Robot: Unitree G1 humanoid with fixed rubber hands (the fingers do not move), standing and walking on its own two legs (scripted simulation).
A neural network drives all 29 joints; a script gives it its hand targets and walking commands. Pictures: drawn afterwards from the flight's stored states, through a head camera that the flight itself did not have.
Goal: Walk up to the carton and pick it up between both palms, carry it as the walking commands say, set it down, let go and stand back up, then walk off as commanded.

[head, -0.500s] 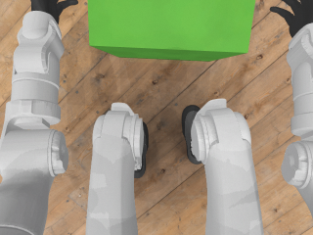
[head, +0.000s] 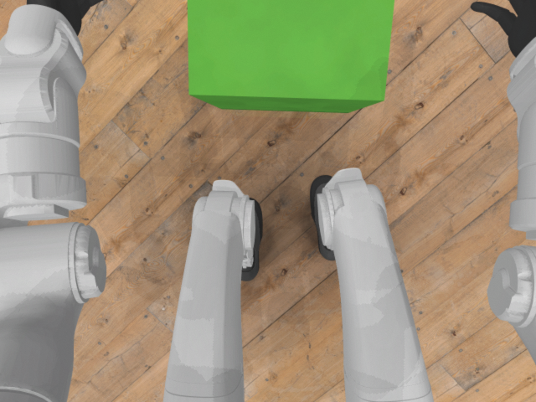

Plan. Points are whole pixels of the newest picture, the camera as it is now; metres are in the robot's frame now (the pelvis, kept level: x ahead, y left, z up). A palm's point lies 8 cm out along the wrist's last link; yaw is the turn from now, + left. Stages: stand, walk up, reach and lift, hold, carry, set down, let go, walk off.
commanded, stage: set down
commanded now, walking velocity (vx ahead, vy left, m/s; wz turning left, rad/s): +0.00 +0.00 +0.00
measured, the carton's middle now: (286, 64) +0.52 -0.02 -0.38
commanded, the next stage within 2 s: let go in 0.52 s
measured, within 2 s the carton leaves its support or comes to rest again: neither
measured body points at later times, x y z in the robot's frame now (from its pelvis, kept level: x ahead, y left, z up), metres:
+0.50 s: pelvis +0.03 +0.00 +0.13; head +0.34 -0.02 +0.45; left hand +0.56 +0.24 +0.04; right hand +0.50 -0.28 +0.03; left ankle +0.11 +0.10 -0.48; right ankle +0.15 -0.11 -0.48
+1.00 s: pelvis +0.14 +0.00 +0.21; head +0.32 +0.01 +0.62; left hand +0.46 +0.24 +0.11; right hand +0.42 -0.26 +0.11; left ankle +0.11 +0.10 -0.48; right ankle +0.15 -0.11 -0.48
